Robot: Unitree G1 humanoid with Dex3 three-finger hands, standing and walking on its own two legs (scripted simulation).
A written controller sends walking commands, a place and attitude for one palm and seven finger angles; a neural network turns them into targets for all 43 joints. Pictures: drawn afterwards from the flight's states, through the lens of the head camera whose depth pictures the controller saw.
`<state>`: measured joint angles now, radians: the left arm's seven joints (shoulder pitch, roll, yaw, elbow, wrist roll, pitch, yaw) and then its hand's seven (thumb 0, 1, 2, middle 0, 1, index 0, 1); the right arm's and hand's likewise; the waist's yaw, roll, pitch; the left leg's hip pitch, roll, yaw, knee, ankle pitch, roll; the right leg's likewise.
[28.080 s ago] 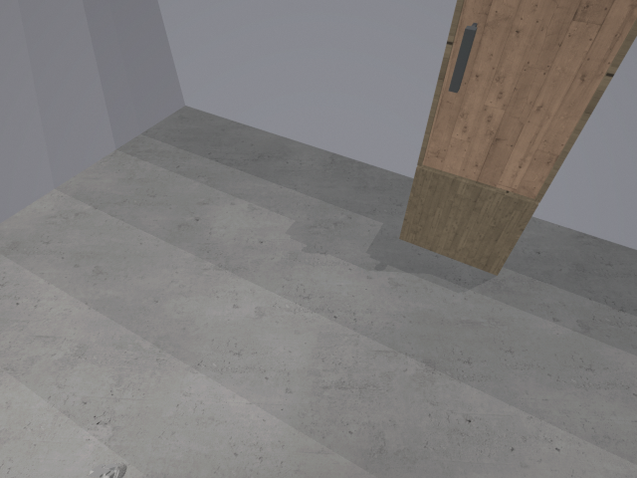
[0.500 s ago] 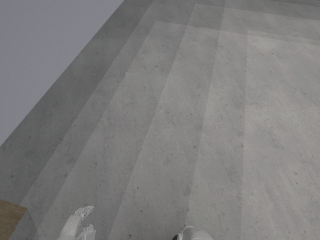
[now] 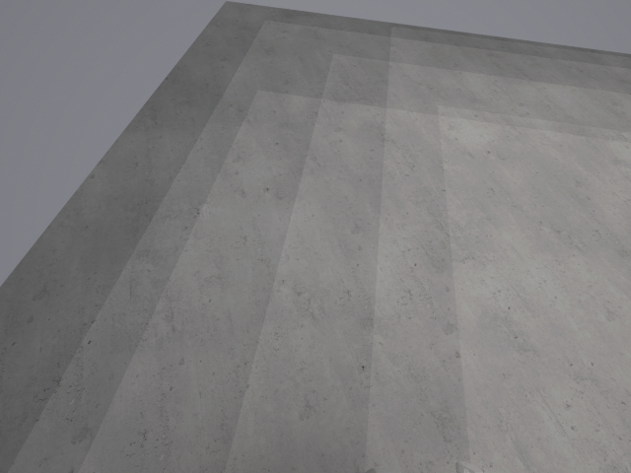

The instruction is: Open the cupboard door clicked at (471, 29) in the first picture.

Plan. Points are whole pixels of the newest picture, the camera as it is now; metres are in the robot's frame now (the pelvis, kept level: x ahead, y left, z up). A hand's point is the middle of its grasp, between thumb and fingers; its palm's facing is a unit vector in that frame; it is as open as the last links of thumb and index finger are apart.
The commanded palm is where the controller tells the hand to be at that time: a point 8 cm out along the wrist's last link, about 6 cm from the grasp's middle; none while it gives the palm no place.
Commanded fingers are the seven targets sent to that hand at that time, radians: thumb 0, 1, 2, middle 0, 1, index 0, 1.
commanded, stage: walk to a spot facing it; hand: left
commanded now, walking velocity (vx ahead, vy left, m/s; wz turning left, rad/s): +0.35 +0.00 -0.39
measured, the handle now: out of the picture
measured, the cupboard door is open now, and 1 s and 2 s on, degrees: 40 40 40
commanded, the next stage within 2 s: turn to face it in 0.48 s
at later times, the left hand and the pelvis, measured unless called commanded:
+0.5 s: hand (264, 349) +0.32 +0.11 -0.16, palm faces -0.12 -0.97 -0.21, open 7.2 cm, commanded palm none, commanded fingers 0.00 0.90 0.90 -0.20 -0.30 -0.20 -0.30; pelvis +0.23 -0.07 +0.01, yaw -8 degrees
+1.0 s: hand (287, 265) +0.50 +0.09 -0.16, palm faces +0.07 -0.97 -0.25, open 7.3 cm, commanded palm none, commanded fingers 0.00 0.90 0.90 -0.20 -0.30 -0.20 -0.30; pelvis +0.41 -0.10 -0.01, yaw +2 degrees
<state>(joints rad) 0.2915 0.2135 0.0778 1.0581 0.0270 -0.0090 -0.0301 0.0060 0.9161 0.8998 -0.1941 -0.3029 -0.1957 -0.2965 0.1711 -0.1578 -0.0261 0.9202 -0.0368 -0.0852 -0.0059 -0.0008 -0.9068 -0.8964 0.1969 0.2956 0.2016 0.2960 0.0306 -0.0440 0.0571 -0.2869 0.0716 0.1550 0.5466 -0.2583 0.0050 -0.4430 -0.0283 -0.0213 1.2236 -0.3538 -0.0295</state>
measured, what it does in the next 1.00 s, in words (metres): walks ahead: right foot, then left foot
